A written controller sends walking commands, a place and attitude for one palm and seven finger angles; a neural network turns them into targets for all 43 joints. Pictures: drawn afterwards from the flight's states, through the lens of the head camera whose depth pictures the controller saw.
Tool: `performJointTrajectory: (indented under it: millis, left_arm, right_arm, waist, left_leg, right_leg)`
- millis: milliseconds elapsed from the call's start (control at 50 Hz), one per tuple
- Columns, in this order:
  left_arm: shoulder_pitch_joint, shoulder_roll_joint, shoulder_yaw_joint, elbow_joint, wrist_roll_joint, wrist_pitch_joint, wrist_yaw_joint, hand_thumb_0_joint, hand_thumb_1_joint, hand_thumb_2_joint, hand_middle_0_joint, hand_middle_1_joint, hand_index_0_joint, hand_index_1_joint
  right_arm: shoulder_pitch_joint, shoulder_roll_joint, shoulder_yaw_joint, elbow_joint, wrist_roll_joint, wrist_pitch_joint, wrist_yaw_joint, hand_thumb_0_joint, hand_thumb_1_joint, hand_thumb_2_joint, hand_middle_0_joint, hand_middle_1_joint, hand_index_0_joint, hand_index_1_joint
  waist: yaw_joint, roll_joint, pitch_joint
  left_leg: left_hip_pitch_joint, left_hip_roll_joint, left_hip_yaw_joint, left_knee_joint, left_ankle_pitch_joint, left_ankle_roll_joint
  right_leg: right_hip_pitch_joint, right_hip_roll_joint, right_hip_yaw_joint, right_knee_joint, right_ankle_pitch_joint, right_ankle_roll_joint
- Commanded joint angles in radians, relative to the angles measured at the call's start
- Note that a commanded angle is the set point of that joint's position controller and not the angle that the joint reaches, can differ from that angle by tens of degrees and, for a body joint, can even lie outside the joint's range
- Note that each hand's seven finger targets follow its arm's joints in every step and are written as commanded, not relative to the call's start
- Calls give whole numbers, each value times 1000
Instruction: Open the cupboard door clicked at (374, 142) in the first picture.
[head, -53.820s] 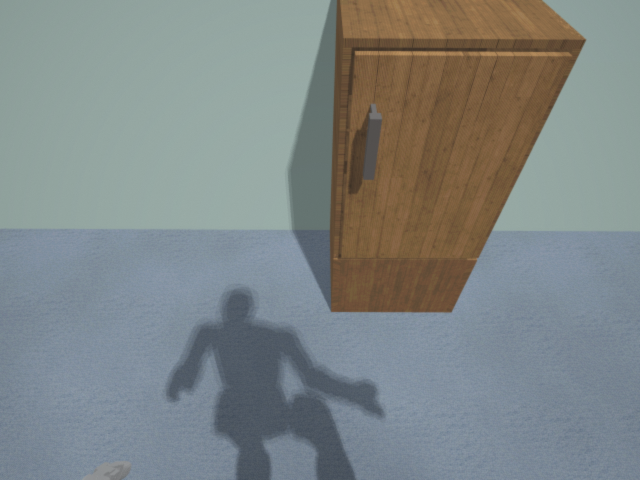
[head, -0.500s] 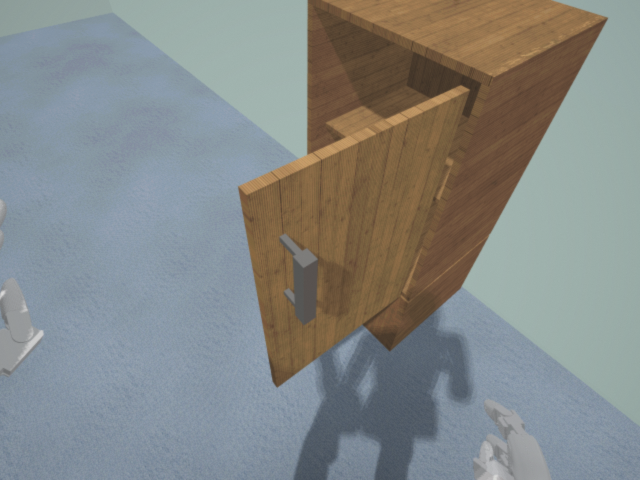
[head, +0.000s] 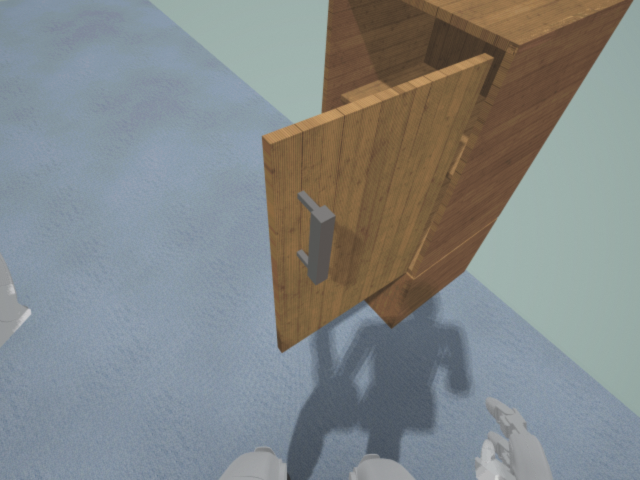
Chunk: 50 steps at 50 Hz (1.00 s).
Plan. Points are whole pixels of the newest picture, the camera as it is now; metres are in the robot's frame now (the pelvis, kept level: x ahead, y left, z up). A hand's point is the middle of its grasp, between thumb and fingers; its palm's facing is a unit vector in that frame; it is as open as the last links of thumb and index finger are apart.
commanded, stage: step back with the hand held close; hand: left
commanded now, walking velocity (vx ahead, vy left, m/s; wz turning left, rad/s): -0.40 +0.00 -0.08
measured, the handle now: (311, 239) +0.43 +0.03 +0.03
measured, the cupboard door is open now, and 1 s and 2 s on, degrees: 88 88 88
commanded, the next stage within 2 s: stop stepping back and stand still in 0.52 s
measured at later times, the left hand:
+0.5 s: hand (6, 402) +0.15 +0.23 +0.19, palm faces +0.22 -0.80 -0.55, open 7.4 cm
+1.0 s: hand out of the picture +0.01 +0.18 +0.20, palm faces +0.36 -0.81 -0.46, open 7.4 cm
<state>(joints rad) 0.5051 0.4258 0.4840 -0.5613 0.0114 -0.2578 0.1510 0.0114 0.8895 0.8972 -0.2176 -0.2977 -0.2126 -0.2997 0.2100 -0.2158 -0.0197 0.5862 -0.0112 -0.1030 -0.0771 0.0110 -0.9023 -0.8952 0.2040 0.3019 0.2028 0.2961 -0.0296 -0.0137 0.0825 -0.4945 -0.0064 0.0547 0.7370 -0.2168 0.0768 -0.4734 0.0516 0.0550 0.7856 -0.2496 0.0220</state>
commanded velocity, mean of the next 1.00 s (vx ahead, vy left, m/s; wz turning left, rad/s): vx -0.13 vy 0.05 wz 0.00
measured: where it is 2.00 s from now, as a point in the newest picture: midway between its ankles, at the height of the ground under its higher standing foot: outside the picture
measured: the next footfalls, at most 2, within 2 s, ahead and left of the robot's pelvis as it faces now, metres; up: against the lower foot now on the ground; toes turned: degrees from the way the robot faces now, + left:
right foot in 0.10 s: -0.02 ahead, -0.12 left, +0.00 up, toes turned +1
left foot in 0.38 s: -0.04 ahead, +0.09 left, +0.00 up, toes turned -3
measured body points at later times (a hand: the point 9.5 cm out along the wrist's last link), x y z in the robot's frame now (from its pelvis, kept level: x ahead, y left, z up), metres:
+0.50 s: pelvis -0.09 -0.01 +0.04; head -0.02 +0.02 +0.48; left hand +0.13 +0.27 +0.22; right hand +0.09 -0.27 -0.03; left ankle -0.08 +0.09 -0.71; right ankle -0.10 -0.12 -0.69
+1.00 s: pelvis -0.22 -0.06 +0.04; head -0.23 -0.06 +0.49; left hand -0.02 +0.22 +0.23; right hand -0.12 -0.34 -0.06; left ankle -0.21 +0.07 -0.68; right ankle -0.24 -0.14 -0.71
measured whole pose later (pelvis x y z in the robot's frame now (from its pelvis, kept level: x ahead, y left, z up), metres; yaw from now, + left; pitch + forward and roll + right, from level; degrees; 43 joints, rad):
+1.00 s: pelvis -0.22 -0.06 +0.04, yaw -5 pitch +1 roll +2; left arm 0.55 0.40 0.40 -0.44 -0.03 -0.21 0.16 0.01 0.89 0.90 -0.22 -0.30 -0.21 -0.30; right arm 0.30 -0.25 -0.02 0.69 -0.01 -0.09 -0.08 0.01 -0.90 -0.90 0.20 0.30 0.20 0.30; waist -0.03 -0.03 -0.06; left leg -0.33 0.01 0.06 0.66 -0.34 0.01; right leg -0.19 0.01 -0.04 0.44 -0.27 -0.06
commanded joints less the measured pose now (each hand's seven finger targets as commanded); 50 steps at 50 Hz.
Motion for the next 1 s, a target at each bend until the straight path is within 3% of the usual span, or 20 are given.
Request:
performJointTrajectory:
  millis: [0,80,120,140,200,240,300,340,360,420,480,600,660,700,740,760,800,840,920,980]
  left_arm:
    - [16,139,124,-191,-32,-70,25,0,900,900,-200,-300,-200,-300]
    - [-47,111,39,-193,-50,-78,10,0,900,900,-200,-300,-200,-300]
    - [-82,134,28,-192,-48,-77,3,0,900,900,-200,-300,-200,-300]
    - [-71,163,41,-176,-50,-57,5,0,900,900,-200,-300,-200,-300]
    - [27,223,94,-151,-40,-21,14,0,900,900,-200,-300,-200,-300]
    - [54,219,108,-120,-28,-5,18,0,900,900,-200,-300,-200,-300]
    - [62,219,108,-158,-35,1,20,0,900,900,-200,-300,-200,-300]
    - [60,240,123,-203,-46,-9,13,0,900,900,-200,-300,-200,-300]
    - [95,235,121,-205,-44,-7,5,0,900,900,-200,-300,-200,-300]
    - [165,205,109,-283,-68,1,-17,0,900,900,-200,-300,-200,-300]
    - [160,173,84,-278,-66,19,-7,0,900,900,-200,-300,-200,-300]
    - [77,165,52,-212,-67,54,10,0,900,900,-200,-300,-200,-300]
    - [102,193,80,-218,-70,68,26,0,900,900,-200,-300,-200,-300]
    - [106,201,77,-218,-68,60,30,0,900,900,-200,-300,-200,-300]
    - [70,270,124,-207,-60,42,36,0,900,900,-200,-300,-200,-300]
    - [24,259,110,-213,-60,31,38,0,900,900,-200,-300,-200,-300]
    - [33,194,82,-125,-59,29,38,0,900,900,-200,-300,-200,-300]
    - [16,175,63,-53,-48,15,38,0,900,900,-200,-300,-200,-300]
    - [-21,165,33,-36,-41,-4,34,0,900,900,-200,-300,-200,-300]
    - [8,167,47,-57,-41,-12,38,0,900,900,-200,-300,-200,-300]
  right_arm:
    - [-78,-124,-58,-128,-10,-83,-2,0,-900,-900,200,300,200,300]
    - [-94,-122,-47,-57,-22,-103,18,0,-900,-900,200,300,200,300]
    - [-111,-112,-48,-61,-5,-91,21,0,-900,-900,200,300,200,300]
    - [-116,-100,-52,-79,12,-79,18,0,-900,-900,200,300,200,300]
    - [-164,-72,-33,-109,7,-37,14,0,-900,-900,200,300,200,300]
    - [-169,-56,-8,-113,3,-7,1,0,-900,-900,200,300,200,300]
    - [-159,-78,-5,-118,7,22,-25,0,-900,-900,200,300,200,300]
    - [-127,-112,-31,-127,22,33,-30,0,-900,-900,200,300,200,300]
    - [-133,-114,-53,-129,32,34,-24,0,-900,-900,200,300,200,300]
    - [-137,-114,-55,-148,2,-8,16,0,-900,-900,200,300,200,300]
    - [-108,-114,-61,-108,8,-44,29,0,-900,-900,200,300,200,300]
    - [-129,-117,-48,-82,-13,-67,14,0,-900,-900,200,300,200,300]
    - [-105,-126,-36,-101,-1,-68,13,0,-900,-900,200,300,200,300]
    - [-124,-114,-24,-120,6,-56,14,0,-900,-900,200,300,200,300]
    - [-135,-97,-13,-117,-7,-34,16,0,-900,-900,200,300,200,300]
    - [-124,-108,-17,-110,3,-39,17,0,-900,-900,200,300,200,300]
    - [-80,-89,-16,-80,17,-43,13,0,-900,-900,200,300,200,300]
    - [-100,-93,-14,-75,15,-36,1,0,-900,-900,200,300,200,300]
    - [-95,-110,-26,-79,7,-50,-9,0,-900,-900,200,300,200,300]
    - [-69,-113,-32,-81,10,-60,-6,0,-900,-900,200,300,200,300]
  waist:
    - [25,158,-151]
    - [26,205,-191]
    - [28,51,-297]
    - [14,-112,-330]
    - [40,-125,-235]
    - [30,-109,-230]
    - [16,-45,-272]
    - [17,42,-350]
    - [30,112,-392]
    - [45,338,-391]
    - [33,207,-335]
    - [27,211,-237]
    - [27,224,-245]
    - [24,127,-213]
    - [32,-158,-140]
    - [35,-181,-147]
    - [5,-134,-194]
    - [4,-65,-134]
    - [23,-102,-69]
    - [19,-87,-93]
  left_leg:
    - [-139,328,-321,-461,-231,89]
    - [215,283,-244,-356,204,29]
    - [338,177,-112,-206,307,-39]
    - [341,86,-29,-124,169,-69]
    - [37,-10,-75,158,-223,-92]
    - [-23,9,-76,104,-253,-103]
    - [37,9,-47,-240,-46,-105]
    - [218,94,-82,-379,510,-71]
    - [365,159,-101,-360,748,-51]
    - [436,313,-207,-326,1179,11]
    - [505,299,-173,-325,1062,30]
    - [352,310,-178,-457,571,60]
    - [239,225,-117,-485,54,32]
    - [132,108,-50,-412,-233,-40]
    - [101,-12,-34,55,-191,-100]
    - [13,-21,-71,228,-193,-98]
    - [-35,27,-96,268,-122,-100]
    - [19,35,-55,152,-97,-93]
    - [92,29,6,-76,-140,-56]
    - [188,23,18,-276,-107,-40]
  right_leg:
    - [292,20,-1,82,-176,-15]
    - [175,-18,-4,-291,-120,-29]
    - [185,-96,103,-396,307,-35]
    - [175,-175,185,-424,474,-20]
    - [238,-339,282,-446,709,-124]
    - [361,-313,204,-371,952,-149]
    - [522,-210,114,-276,1093,-87]
    - [497,-103,35,-228,903,-1]
    - [405,-50,-1,-207,592,17]
    - [188,-1,-29,-56,-133,-7]
    - [80,0,-55,-18,-135,-1]
    - [137,-22,-49,-2,-189,9]
    - [298,-18,-93,-219,-156,6]
    - [409,-52,-99,-482,-56,-16]
    - [136,-373,315,-700,-184,-160]
    - [166,-408,358,-635,37,-168]
    - [306,-347,188,-503,225,-147]
    - [249,-307,119,-517,130,-137]
    - [225,-315,169,-565,-147,-147]
    - [276,-285,168,-509,-108,-121]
